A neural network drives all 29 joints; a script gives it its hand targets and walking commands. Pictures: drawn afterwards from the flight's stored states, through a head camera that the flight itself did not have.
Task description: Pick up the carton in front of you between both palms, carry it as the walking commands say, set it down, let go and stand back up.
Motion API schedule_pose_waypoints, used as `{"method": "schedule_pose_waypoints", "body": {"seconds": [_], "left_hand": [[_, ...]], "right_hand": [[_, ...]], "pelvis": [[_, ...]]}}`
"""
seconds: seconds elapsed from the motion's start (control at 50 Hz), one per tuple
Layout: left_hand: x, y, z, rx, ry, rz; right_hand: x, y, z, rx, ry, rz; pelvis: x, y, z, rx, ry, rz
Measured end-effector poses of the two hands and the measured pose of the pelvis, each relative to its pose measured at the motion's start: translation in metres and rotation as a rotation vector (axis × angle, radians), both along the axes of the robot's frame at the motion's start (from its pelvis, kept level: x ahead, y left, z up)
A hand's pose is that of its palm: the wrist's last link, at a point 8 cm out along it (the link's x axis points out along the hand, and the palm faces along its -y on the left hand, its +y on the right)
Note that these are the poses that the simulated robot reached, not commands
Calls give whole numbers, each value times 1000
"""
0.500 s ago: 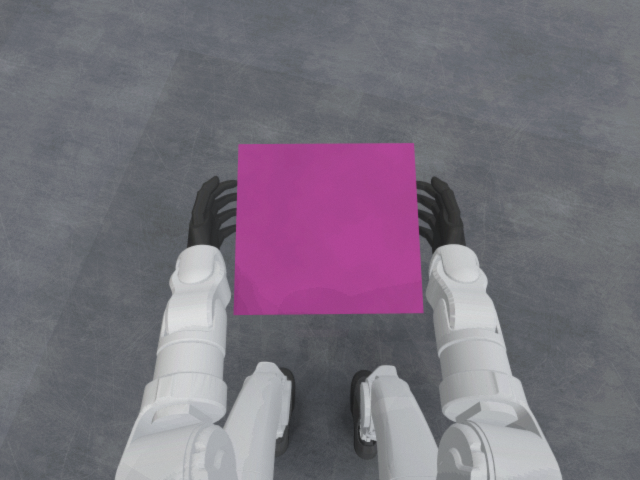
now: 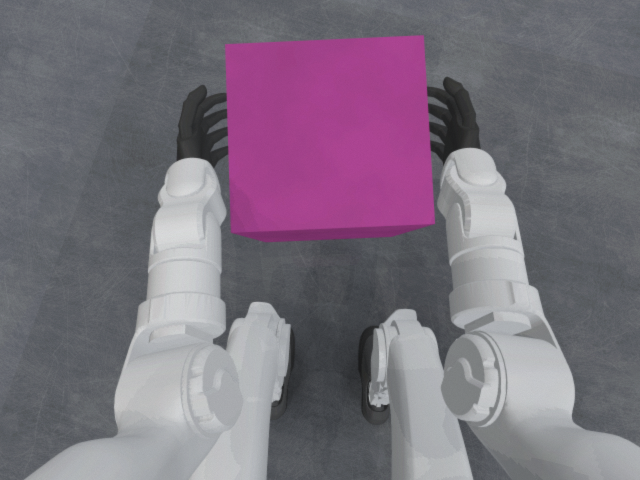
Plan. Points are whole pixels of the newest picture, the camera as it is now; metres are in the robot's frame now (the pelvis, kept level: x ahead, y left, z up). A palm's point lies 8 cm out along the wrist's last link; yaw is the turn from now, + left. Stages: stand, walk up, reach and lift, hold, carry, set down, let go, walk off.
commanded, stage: set down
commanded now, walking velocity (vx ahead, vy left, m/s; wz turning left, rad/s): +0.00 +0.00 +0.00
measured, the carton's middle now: (327, 162) +0.49 +0.02 -0.17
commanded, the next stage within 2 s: none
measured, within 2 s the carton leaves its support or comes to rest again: rests again in 1.00 s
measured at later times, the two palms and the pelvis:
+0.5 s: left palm (228, 167) +0.50 +0.17 -0.24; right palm (420, 154) +0.53 -0.12 -0.24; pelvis -0.01 +0.00 -0.11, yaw +0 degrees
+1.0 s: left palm (238, 169) +0.52 +0.18 -0.33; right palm (405, 156) +0.56 -0.12 -0.34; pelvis -0.01 +0.00 -0.17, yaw +0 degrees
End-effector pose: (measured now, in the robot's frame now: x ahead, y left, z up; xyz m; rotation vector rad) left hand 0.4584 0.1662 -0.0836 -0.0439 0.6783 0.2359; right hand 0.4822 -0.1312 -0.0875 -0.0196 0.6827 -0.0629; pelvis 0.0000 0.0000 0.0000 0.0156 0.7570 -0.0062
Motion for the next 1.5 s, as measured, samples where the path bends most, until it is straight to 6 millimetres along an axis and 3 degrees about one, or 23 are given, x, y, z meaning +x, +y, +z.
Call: {"method": "schedule_pose_waypoints", "body": {"seconds": [0.4, 0.72, 0.78, 0.96, 1.18, 1.5], "left_hand": [[31, 3, -123, 13, 29, 12], [51, 14, -225, 16, 58, 14], [58, 16, -235, 23, 68, -7], [62, 13, -246, 13, 65, 17], [58, 13, -254, 3, 74, -30], [58, 18, -257, -22, 66, -68]], "right_hand": [[39, 4, -124, -18, 26, 43], [68, 13, -226, -47, 51, 103], [72, 14, -241, -52, 60, 112], [77, 13, -248, -52, 59, 102], [72, 9, -254, -41, 69, 114], [73, 6, -258, 9, 58, 159]], "pelvis": [[-12, -3, -87, 11, 57, -8], [-15, -1, -148, 12, -22, -6], [-13, 0, -157, 10, -42, -2], [-9, 4, -173, 6, -66, 3], [-19, 3, -183, 11, -114, -6], [-22, -3, -190, 24, -170, -6]]}}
